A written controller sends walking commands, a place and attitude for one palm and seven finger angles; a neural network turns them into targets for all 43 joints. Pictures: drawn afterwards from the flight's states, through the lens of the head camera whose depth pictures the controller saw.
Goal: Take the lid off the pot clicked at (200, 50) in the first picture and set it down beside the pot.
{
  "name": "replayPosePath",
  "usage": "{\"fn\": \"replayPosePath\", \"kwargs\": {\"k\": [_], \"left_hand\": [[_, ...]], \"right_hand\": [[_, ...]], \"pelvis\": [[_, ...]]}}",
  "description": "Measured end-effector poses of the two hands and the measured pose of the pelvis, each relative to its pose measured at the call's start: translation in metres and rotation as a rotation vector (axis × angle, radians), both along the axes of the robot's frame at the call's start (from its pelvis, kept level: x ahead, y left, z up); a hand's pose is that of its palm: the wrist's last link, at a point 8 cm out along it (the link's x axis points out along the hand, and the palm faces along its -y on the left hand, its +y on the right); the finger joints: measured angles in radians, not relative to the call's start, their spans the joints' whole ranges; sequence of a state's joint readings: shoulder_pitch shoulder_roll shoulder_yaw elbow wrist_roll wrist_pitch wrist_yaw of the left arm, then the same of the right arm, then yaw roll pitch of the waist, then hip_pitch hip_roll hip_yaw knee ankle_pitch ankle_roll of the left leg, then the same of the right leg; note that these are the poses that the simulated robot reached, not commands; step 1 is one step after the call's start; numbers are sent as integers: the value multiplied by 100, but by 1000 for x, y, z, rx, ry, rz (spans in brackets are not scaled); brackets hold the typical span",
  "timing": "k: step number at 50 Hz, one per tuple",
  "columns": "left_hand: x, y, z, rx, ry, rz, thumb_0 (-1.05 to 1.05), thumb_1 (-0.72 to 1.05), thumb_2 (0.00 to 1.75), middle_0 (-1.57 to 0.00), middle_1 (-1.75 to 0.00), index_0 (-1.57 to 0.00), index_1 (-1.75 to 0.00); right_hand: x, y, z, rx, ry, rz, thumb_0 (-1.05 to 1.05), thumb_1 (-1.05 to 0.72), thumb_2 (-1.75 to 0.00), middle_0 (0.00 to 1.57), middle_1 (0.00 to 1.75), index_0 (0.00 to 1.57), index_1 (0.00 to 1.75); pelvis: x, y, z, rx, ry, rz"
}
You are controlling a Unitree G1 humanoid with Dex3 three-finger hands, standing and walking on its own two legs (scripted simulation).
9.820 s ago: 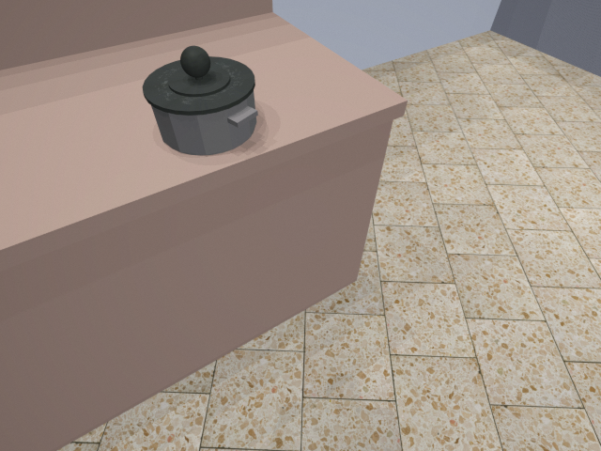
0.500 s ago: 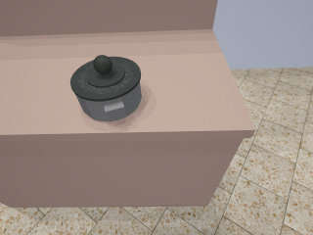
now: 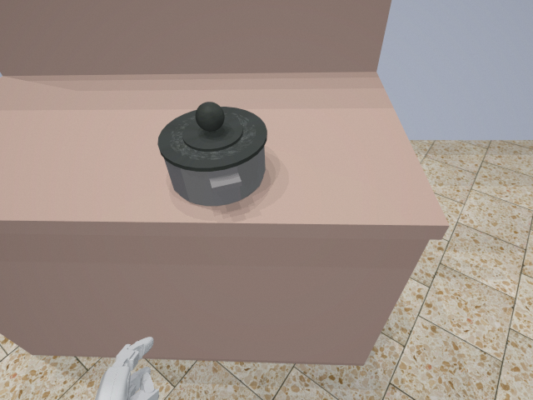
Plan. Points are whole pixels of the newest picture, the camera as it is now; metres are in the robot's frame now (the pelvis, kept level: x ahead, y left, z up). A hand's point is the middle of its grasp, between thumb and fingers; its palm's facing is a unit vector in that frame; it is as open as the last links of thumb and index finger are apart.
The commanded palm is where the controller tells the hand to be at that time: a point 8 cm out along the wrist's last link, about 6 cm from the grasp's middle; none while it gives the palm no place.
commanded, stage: lift the closed hand beside the body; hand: left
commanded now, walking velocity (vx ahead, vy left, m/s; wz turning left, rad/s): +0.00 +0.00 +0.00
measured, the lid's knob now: (210, 116) +0.55 +0.15 +0.17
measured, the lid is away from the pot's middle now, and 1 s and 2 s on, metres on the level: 0.00 0.00 0.00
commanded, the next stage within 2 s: raise the hand higher, near the body in 0.46 s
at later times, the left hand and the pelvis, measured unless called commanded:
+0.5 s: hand (71, 390) +0.12 +0.25 +0.06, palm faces +0.32 -0.89 -0.33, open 3.1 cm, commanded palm +0.07 +0.28 +0.10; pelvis -0.02 +0.02 +0.00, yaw +0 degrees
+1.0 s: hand (52, 343) +0.15 +0.25 +0.13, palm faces +0.37 -0.83 -0.43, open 3.1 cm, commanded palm +0.09 +0.28 +0.16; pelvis -0.01 +0.01 +0.01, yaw -1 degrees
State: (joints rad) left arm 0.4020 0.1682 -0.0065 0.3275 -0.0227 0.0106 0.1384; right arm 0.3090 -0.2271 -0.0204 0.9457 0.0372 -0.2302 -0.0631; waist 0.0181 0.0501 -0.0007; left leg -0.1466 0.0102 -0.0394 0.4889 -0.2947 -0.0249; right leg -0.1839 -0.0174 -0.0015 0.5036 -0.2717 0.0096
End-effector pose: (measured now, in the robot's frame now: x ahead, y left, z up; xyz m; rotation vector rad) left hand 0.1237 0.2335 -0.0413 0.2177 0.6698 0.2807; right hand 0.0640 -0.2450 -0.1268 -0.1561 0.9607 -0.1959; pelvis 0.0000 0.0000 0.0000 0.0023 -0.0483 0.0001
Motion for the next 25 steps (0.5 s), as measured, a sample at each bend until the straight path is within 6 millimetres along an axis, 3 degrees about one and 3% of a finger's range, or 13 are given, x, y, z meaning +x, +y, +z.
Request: {"fn": "replayPosePath", "kwargs": {"k": [2, 4, 8, 12, 17, 25], "left_hand": [[15, 0, 18, 23, -94, -42, 1, 92, 89, -33, -44, -33, -45], [15, -4, 25, 12, -136, -90, 1, 92, 89, -39, -51, -39, -52], [-11, -6, 41, -23, -204, -131, 1, 91, 89, -54, -67, -54, -68], [-32, 13, 61, 16, -288, -76, 1, 90, 89, -71, -85, -71, -86], [-43, 31, 81, 59, -350, -12, 1, 90, 89, -93, -109, -92, -109], [-39, 52, 121, 174, -452, -6, 2, 89, 89, -119, -138, -119, -139]], "right_hand": [[30, -2, 14, 2, -144, -7, 2, -92, -89, 20, 30, 20, 30], [58, -2, 35, 7, -282, -15, 2, -92, -89, 20, 30, 20, 30], [102, 7, 84, -23, -511, 42, 2, -91, -89, 19, 30, 20, 30], [129, 25, 114, -67, -614, 157, 1, -91, -89, 19, 30, 20, 30], [136, 51, 114, -55, -606, 249, 1, -90, -89, 19, 30, 20, 30], [107, 80, 75, 29, -449, 248, 1, -90, -89, 20, 30, 21, 30]], "pelvis": [[-5, 3, 0, 5, 0, -4], [-9, 5, -1, 8, -2, -17], [-16, 6, -1, 4, -14, -29], [-23, 8, -1, -9, -27, -7], [-26, 13, 0, -16, -34, 8], [-21, 18, 1, -15, -53, 4]]}}
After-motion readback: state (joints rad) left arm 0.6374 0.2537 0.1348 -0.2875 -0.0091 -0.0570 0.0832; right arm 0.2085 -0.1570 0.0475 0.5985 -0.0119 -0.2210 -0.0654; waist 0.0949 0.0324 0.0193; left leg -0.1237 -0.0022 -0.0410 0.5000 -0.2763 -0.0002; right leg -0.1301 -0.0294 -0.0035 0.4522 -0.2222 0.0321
